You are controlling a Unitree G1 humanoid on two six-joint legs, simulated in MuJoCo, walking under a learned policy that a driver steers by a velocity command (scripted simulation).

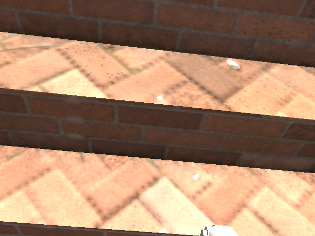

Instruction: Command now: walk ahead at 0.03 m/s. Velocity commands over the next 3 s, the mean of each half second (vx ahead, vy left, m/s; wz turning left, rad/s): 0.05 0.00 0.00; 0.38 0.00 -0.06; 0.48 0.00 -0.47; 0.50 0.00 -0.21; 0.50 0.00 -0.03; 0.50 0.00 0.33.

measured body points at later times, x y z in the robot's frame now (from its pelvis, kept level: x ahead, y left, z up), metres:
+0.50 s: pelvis -0.05 -0.01 +0.00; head -0.04 -0.02 +0.45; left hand -0.01 +0.25 -0.15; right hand -0.02 -0.23 -0.16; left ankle -0.07 +0.08 -0.70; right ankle -0.06 -0.12 -0.74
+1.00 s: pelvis +0.01 +0.11 -0.02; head +0.01 +0.15 +0.43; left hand +0.17 +0.32 -0.14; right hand +0.00 -0.13 -0.15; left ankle +0.01 +0.20 -0.74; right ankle -0.08 -0.05 -0.40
